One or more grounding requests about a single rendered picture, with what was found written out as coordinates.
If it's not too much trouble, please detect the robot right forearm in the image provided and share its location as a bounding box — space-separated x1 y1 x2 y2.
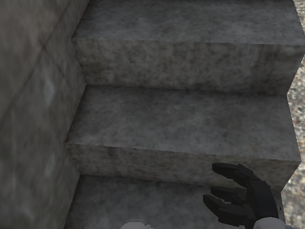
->
253 217 286 229

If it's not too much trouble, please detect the right robot hand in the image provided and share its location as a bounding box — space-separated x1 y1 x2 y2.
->
203 162 281 229

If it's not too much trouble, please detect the left robot shin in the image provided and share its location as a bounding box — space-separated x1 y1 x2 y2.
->
132 219 146 226

